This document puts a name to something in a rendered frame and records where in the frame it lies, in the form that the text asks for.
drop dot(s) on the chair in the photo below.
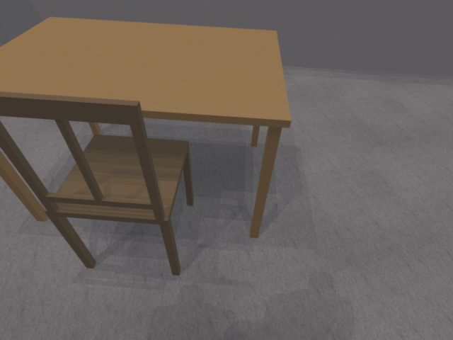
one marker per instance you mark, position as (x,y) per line
(116,178)

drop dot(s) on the table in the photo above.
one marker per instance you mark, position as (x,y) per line
(176,72)

